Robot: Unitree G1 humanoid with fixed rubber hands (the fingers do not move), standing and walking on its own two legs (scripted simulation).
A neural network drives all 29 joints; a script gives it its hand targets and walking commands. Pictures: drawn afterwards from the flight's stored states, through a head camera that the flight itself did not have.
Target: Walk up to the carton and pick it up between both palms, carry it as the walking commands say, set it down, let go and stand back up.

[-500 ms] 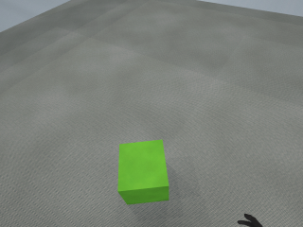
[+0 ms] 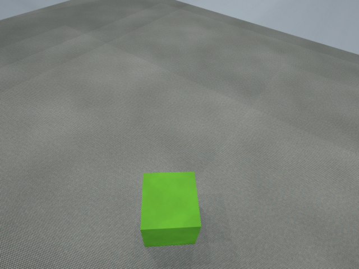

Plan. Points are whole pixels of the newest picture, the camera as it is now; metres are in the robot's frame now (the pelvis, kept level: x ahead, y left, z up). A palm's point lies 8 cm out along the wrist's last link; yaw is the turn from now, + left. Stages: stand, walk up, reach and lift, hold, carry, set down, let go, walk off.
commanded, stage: walk up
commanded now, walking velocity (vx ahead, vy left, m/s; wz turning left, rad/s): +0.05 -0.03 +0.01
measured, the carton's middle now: (169, 209) +0.52 +0.04 -0.64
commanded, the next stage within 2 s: stand in 1.74 s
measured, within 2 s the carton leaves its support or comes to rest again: neither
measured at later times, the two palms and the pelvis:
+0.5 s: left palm out of the picture +0.09 +0.23 -0.15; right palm out of the picture +0.06 -0.24 -0.13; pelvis +0.04 +0.00 -0.01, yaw +2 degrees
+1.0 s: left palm out of the picture +0.07 +0.21 -0.14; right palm out of the picture +0.06 -0.25 -0.14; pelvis +0.03 -0.02 -0.01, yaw +2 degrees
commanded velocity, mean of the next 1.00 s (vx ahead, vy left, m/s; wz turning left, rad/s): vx -0.03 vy -0.01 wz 0.03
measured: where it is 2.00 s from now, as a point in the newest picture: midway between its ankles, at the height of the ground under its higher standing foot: outside the picture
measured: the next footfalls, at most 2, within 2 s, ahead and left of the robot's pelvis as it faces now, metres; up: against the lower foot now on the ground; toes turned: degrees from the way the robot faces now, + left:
right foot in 0.16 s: +0.09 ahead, -0.17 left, +0.00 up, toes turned -5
left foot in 0.38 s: +0.08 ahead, +0.08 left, +0.00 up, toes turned +1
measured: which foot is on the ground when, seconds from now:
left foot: down 0.00-0.18, up 0.20-0.36, down 0.38-1.00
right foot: up 0.00-0.14, down 0.16-0.42, up 0.44-0.70, down 0.72-1.00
